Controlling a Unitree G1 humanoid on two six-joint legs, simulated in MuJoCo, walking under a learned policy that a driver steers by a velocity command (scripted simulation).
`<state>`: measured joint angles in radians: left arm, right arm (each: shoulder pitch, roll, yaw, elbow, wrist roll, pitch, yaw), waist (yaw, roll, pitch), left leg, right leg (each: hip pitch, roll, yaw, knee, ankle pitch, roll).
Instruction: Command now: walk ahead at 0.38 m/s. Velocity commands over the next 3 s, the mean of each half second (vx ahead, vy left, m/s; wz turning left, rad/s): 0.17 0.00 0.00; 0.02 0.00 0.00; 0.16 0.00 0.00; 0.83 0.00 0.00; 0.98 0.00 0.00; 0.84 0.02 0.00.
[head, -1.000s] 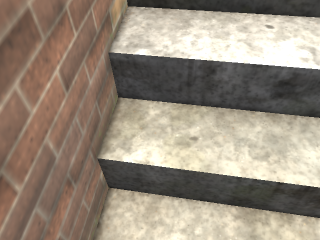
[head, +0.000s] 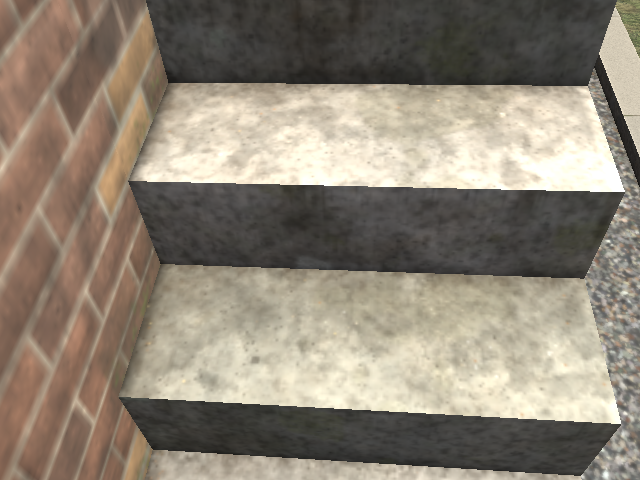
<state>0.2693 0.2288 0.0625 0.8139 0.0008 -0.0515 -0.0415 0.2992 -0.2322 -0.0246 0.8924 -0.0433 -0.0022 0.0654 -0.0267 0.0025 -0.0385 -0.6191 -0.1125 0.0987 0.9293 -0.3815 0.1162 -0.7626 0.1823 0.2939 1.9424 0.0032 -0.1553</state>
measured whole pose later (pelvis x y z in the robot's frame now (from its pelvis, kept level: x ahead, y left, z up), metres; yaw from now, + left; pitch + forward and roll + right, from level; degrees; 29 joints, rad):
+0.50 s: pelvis +0.20 -0.05 +0.16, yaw -1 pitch +8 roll -2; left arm 0.07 0.14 -0.05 0.80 0.05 0.02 -0.05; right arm 0.37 -0.26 -0.07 0.99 -0.03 -0.07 0.14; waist 0.07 0.05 -0.19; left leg -0.56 -0.13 -0.23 1.47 -0.08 0.04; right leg -0.80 0.04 -0.08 1.15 -0.49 -0.07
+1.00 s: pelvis +0.28 -0.02 +0.24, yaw +2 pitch +2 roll +0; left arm 0.17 0.17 -0.01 1.02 0.00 -0.06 -0.05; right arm 0.19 -0.16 0.02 0.83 0.00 -0.08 0.12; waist 0.00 -0.01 -0.03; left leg -0.39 -0.03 -0.09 0.67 -0.31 -0.01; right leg -0.29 -0.04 -0.06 0.66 -0.40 0.01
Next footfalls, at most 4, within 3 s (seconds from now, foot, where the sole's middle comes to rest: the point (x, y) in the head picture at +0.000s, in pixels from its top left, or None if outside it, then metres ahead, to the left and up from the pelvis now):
0.34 right None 0.29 -0.15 -0.52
0.78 left None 0.34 0.11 -0.52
1.84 left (321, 335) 0.57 0.03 -0.32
2.26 right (429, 142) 0.78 -0.15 -0.13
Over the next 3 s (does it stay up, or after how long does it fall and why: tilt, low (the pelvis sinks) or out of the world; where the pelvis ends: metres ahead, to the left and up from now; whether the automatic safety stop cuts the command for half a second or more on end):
stays up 1.10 -0.06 0.86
